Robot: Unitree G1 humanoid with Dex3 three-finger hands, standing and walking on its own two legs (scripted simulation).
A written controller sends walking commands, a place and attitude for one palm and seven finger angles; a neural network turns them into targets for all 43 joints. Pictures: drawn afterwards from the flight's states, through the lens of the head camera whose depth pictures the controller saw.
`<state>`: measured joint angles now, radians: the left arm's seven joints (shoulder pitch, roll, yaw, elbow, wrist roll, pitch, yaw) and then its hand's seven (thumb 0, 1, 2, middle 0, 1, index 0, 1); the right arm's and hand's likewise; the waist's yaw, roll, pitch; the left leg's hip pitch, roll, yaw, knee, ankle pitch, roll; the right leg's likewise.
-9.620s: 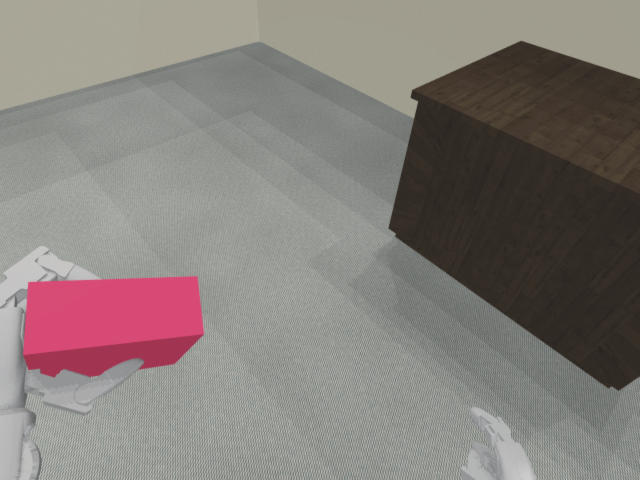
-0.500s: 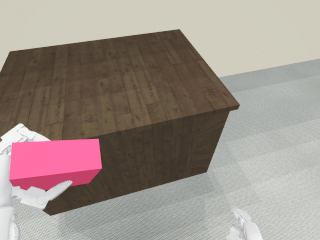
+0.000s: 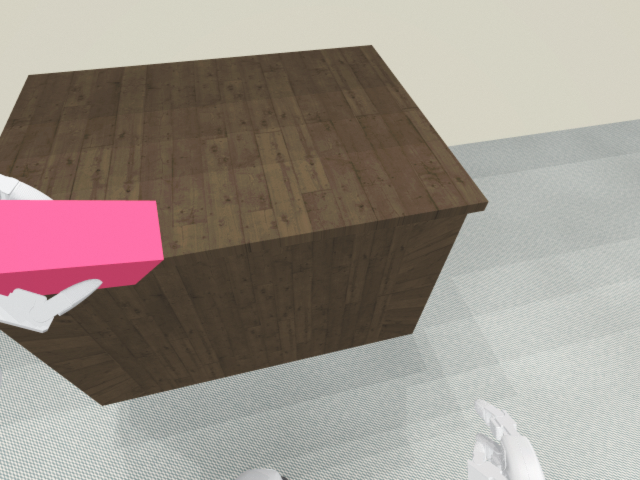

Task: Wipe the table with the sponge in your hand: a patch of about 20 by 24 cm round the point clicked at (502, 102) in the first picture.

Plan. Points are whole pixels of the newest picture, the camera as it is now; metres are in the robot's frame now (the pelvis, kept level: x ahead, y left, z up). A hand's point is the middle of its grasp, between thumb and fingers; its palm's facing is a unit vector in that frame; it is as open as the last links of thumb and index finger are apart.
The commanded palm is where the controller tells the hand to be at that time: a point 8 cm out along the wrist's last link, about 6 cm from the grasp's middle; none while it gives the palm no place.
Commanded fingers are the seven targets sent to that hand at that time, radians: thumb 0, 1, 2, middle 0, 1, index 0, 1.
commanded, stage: look again from close up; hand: left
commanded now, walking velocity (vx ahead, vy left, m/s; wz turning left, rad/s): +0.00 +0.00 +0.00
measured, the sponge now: (97, 250) +0.27 +0.25 +0.18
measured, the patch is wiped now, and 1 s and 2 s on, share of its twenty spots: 0.00 0.00 0.00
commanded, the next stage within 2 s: shuffle to correct the standing spot in 0.18 s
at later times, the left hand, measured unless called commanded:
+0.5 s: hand (78, 238) +0.30 +0.29 +0.16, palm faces +0.37 -0.86 -0.36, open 10.0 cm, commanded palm +0.23 +0.33 +0.18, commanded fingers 0.00 0.10 1.30 -1.20 -1.60 -1.20 -1.60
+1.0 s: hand (77, 214) +0.33 +0.31 +0.16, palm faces +0.31 -0.85 -0.43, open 10.0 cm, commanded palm +0.27 +0.35 +0.18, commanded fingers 0.00 0.10 1.30 -1.20 -1.60 -1.20 -1.60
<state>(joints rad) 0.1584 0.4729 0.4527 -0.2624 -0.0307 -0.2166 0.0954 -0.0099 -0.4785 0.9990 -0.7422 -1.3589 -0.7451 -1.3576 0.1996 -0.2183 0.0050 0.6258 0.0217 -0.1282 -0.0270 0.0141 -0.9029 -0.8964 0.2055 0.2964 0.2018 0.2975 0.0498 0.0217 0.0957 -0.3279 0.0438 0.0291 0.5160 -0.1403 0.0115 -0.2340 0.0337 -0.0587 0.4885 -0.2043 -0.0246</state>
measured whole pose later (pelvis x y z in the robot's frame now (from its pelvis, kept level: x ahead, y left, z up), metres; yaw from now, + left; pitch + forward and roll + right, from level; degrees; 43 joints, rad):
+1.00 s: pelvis +0.08 +0.09 -0.01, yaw -5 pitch -1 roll -1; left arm 0.45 0.38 0.38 -0.49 -0.04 -0.20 0.13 -0.01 -0.48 1.00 -0.74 -1.36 -0.75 -1.36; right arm 0.21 -0.21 0.00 0.54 0.00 -0.06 0.00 0.01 -0.90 -0.90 0.20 0.30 0.20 0.30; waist -0.01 0.01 0.07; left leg -0.26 -0.05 0.17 0.61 -0.34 0.13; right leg -0.28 -0.06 -0.07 0.69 -0.40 -0.01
